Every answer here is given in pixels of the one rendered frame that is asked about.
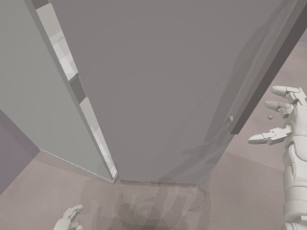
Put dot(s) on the right robot forearm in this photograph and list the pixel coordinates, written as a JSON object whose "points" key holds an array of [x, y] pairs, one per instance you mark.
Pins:
{"points": [[295, 180]]}

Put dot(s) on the fridge door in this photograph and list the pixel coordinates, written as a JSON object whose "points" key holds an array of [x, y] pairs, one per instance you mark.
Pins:
{"points": [[164, 76]]}

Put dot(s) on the handle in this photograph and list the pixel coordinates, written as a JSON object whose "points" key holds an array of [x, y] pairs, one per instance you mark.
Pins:
{"points": [[289, 36]]}

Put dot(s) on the right robot hand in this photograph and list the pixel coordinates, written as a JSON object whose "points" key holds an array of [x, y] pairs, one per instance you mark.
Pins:
{"points": [[294, 112]]}

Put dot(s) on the left robot hand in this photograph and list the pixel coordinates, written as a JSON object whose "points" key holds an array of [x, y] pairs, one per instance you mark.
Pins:
{"points": [[65, 223]]}

